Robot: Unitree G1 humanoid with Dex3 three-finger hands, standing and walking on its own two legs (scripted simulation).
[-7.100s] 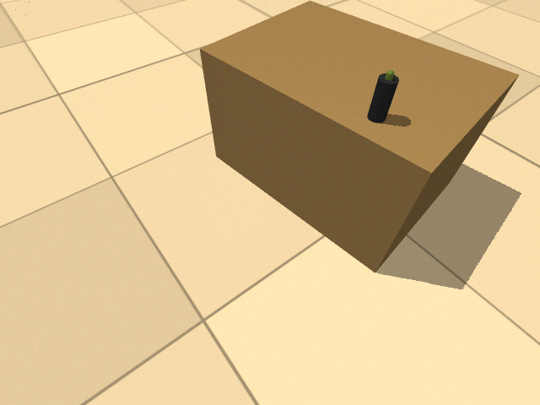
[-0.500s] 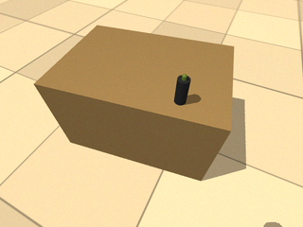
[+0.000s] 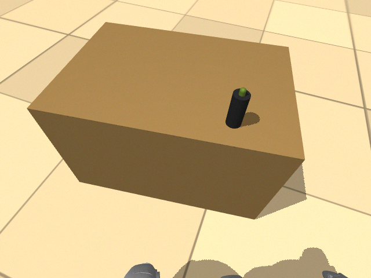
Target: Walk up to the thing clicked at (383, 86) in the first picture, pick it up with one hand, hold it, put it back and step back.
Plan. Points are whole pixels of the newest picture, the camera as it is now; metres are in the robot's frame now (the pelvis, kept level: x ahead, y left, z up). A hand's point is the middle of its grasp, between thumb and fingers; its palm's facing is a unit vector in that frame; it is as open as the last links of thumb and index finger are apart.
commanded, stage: walk up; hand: right
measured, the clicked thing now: (238, 106) +0.63 -0.17 -0.07
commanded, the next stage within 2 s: none
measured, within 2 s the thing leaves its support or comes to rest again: neither
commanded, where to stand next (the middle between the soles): +0.25 +0.05 m, yaw -11 degrees
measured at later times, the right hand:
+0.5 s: hand (276, 261) +0.17 -0.22 -0.15, palm faces +0.09 +0.95 -0.30, open 7.4 cm
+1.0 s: hand (277, 245) +0.20 -0.22 -0.12, palm faces +0.17 +0.85 -0.50, open 7.4 cm
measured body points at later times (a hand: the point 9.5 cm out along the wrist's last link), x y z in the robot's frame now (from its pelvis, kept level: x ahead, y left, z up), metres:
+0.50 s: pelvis +0.16 +0.04 +0.01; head +0.18 +0.01 +0.46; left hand +0.29 +0.35 -0.08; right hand +0.17 -0.27 -0.12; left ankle +0.11 +0.17 -0.65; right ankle +0.19 -0.08 -0.72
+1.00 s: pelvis +0.19 +0.09 +0.00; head +0.26 +0.10 +0.44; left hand +0.35 +0.39 -0.13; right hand +0.19 -0.26 -0.09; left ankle +0.27 +0.22 -0.72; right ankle +0.14 -0.06 -0.68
